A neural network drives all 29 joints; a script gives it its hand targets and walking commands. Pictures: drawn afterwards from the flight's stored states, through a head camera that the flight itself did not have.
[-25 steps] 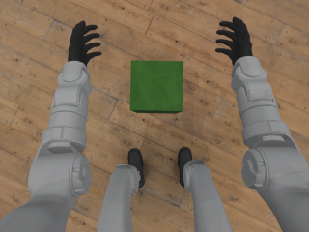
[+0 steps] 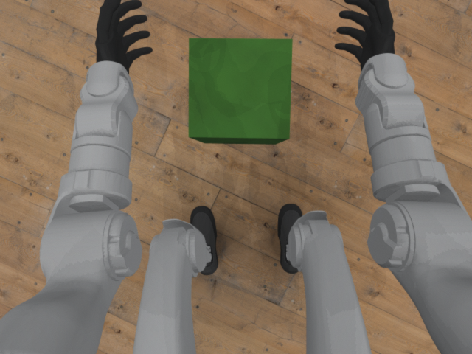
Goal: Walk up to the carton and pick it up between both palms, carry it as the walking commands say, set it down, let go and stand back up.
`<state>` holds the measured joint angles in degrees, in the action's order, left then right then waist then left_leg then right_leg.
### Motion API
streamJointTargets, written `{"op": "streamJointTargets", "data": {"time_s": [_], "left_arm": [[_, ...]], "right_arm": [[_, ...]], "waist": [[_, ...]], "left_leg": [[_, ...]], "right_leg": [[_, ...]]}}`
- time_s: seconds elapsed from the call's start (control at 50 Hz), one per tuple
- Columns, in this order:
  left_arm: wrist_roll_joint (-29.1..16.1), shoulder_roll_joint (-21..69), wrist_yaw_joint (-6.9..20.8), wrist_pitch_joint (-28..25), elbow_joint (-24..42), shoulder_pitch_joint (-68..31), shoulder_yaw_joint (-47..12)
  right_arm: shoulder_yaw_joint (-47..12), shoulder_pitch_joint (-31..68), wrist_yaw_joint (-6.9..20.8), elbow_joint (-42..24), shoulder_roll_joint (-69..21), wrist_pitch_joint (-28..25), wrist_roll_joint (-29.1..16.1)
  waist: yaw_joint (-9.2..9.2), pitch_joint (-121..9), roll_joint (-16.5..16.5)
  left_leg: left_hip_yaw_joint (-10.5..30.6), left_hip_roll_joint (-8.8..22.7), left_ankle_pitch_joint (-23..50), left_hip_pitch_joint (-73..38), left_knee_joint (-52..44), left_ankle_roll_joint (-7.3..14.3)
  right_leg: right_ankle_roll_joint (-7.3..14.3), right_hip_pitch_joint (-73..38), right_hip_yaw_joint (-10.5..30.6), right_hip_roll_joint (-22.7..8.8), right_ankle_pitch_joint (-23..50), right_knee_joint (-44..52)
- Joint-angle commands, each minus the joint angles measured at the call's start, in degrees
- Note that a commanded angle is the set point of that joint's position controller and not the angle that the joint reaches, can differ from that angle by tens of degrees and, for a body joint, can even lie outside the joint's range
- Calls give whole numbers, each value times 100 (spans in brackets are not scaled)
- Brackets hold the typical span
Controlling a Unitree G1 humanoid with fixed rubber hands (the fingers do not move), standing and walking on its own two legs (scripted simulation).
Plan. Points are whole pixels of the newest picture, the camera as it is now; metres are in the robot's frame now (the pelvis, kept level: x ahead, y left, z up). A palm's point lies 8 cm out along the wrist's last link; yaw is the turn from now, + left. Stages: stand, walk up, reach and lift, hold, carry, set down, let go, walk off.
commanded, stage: reach and lift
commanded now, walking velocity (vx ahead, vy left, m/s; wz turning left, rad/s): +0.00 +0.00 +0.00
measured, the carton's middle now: (240, 101) +0.53 -0.02 -0.43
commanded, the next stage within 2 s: none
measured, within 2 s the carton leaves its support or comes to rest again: neither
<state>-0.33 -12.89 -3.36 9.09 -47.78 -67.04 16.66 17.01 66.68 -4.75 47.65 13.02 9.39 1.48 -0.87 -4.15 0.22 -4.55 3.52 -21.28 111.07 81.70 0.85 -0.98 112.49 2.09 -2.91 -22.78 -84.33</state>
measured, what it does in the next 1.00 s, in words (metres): lowers itself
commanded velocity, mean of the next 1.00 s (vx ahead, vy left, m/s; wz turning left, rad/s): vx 0.00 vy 0.00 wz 0.00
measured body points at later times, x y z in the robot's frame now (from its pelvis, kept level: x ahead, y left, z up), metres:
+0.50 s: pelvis -0.01 +0.00 -0.11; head +0.34 -0.02 +0.16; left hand +0.55 +0.15 -0.26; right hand +0.53 -0.21 -0.27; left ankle +0.11 +0.12 -0.52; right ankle +0.09 -0.13 -0.52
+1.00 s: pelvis -0.03 +0.00 -0.18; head +0.36 -0.02 +0.02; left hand +0.56 +0.15 -0.38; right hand +0.54 -0.21 -0.38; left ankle +0.11 +0.12 -0.52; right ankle +0.09 -0.13 -0.52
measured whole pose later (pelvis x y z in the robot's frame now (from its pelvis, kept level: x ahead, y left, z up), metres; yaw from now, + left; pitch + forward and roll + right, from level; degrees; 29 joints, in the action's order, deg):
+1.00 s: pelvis -0.03 +0.00 -0.18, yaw -1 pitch +35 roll +1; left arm -13.2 -22.5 -7.1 5.3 -63.1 -91.5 5.0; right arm 6.2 90.3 -7.7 63.8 24.1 4.6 -16.0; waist -1.2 30.0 0.2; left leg -1.3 3.5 -28.5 128.3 122.1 0.9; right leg -1.0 128.2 2.5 -2.8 -30.6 -124.0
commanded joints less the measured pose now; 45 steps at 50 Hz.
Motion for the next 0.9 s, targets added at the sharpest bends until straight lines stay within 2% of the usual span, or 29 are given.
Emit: {"op": "streamJointTargets", "data": {"time_s": [0.0,0.02,0.1,0.12,0.16,0.18,0.32,0.34,0.36,0.44,0.46,0.48,0.5,0.52,0.56,0.62,0.64,0.66,0.68,0.78,0.8,0.82,0.84,0.88], "left_arm": [[-196,-1548,-194,-134,437,-2247,33],[-285,-1585,-209,-119,440,-2340,-23],[-515,-1723,-304,-79,338,-2731,-322],[-567,-1763,-315,-79,209,-2762,-356],[-623,-1642,-322,-96,145,-2829,-514],[-676,-1601,-321,-101,-49,-2778,-567],[-740,-1635,-382,-283,-306,-2849,-747],[-784,-1615,-388,-300,-332,-2905,-796],[-815,-1673,-386,-323,-435,-2904,-804],[-926,-1795,-410,-405,-419,-3079,-928],[-923,-1816,-420,-413,-565,-3103,-943],[-934,-1867,-423,-429,-667,-3130,-908],[-955,-1895,-432,-457,-484,-3234,-955],[-1017,-1903,-445,-478,-436,-3351,-1037],[-1123,-1944,-450,-477,-560,-3467,-1164],[-1221,-2088,-468,-494,-643,-3645,-1223],[-1291,-2123,-463,-507,-685,-3693,-1280],[-1356,-2122,-457,-509,-750,-3763,-1340],[-1365,-2162,-467,-522,-762,-3785,-1343],[-1642,-2305,-497,-554,-660,-4191,-1577],[-1713,-2191,-488,-574,-819,-4193,-1683],[-1752,-2166,-466,-633,-683,-4272,-1665],[-1739,-2142,-460,-664,-756,-4240,-1648],[-1653,-2075,-433,-672,-1061,-4141,-1640]], "right_arm": [[-71,2257,-239,-538,1089,-216,-302],[-158,2329,-254,-535,1098,-196,-341],[-339,2557,-358,-342,1256,-160,-545],[-399,2638,-373,-259,1287,-166,-579],[-443,2622,-370,-140,1264,-199,-639],[-528,2578,-364,16,1218,-220,-689],[-627,2691,-341,251,1354,-455,-896],[-638,2688,-342,358,1387,-481,-907],[-647,2709,-343,491,1418,-501,-919],[-732,2886,-361,480,1496,-586,-1026],[-731,2949,-372,545,1544,-594,-1058],[-780,2946,-367,669,1550,-608,-1071],[-792,3032,-375,543,1545,-624,-1122],[-820,3159,-387,503,1611,-644,-1137],[-870,3205,-406,640,1675,-645,-1218],[-941,3452,-428,644,1811,-660,-1326],[-1042,3492,-421,717,1753,-660,-1386],[-1067,3545,-426,751,1817,-662,-1422],[-1141,3576,-423,728,1810,-660,-1513],[-1420,4086,-445,475,1916,-665,-1818],[-1490,3987,-430,881,1814,-659,-1915],[-1499,3967,-398,827,1727,-705,-1924],[-1557,3906,-370,942,1668,-727,-1944],[-1532,3868,-326,1212,1651,-752,-1922]], "waist": [[-6,-6287,-306],[-19,-6314,-403],[-131,-6292,-335],[-98,-6095,-410],[-147,-6020,-270],[-160,-5968,-332],[-111,-5718,-244],[-171,-5650,-212],[-133,-5449,-250],[-187,-5499,-286],[-144,-5347,-201],[-155,-5243,-273],[-128,-5398,-217],[-208,-5548,-277],[-250,-5511,-196],[-210,-5612,-208],[-197,-5609,-301],[-247,-5688,-285],[-150,-5773,-224],[-159,-6537,-348],[-128,-6247,-292],[-102,-6177,-272],[-40,-6072,-265],[-56,-5614,-286]], "left_leg": [[216,-839,1043,-3368,413,-152],[201,-836,978,-3275,506,-150],[159,-775,686,-3100,923,-150],[175,-762,589,-2926,1019,-153],[206,-737,729,-2927,1189,-184],[241,-731,763,-2887,1279,-171],[318,-683,1055,-2571,1881,-177],[326,-679,1057,-2519,1965,-186],[340,-681,958,-2343,2027,-179],[365,-657,1022,-2283,2319,-179],[354,-647,936,-2201,2388,-178],[368,-638,893,-2112,2440,-173],[361,-639,960,-2244,2498,-177],[383,-628,1017,-2323,2573,-168],[396,-619,937,-2405,2685,-173],[400,-600,984,-2523,2897,-168],[417,-601,1023,-2500,2948,-161],[419,-584,1042,-2620,3033,-160],[413,-572,1080,-2710,3102,-160],[431,-500,1291,-3301,3463,-140],[425,-488,1347,-3299,3527,-125],[421,-495,1680,-3333,3649,-113],[432,-482,1735,-3265,3684,-104],[449,-454,1578,-2914,3722,-98]], "right_leg": [[-167,-3089,-559,709,1105,-132],[-171,-3133,-574,692,1064,-219],[-141,-2951,-620,629,821,-649],[-142,-2833,-616,604,707,-744],[-116,-2633,-613,595,793,-896],[-126,-2581,-633,593,794,-995],[-122,-2123,-588,574,1019,-1599],[-116,-2067,-583,572,1011,-1673],[-106,-2000,-558,549,942,-1756],[-114,-2023,-539,511,1037,-2028],[-112,-1892,-520,505,945,-2090],[-119,-1899,-522,492,926,-2157],[-112,-1963,-512,484,975,-2218],[-123,-2011,-547,468,1006,-2290],[-113,-2003,-552,438,908,-2402],[-124,-2051,-551,409,921,-2601],[-129,-2135,-552,398,960,-2674],[-139,-2175,-558,388,962,-2729],[-135,-2219,-540,378,991,-2805],[-145,-2739,-572,376,1174,-3159],[-133,-2601,-590,369,1165,-3248],[-127,-2504,-587,367,1410,-3292],[-120,-2411,-531,374,1461,-3311],[-126,-2025,-509,360,1283,-3338]]}}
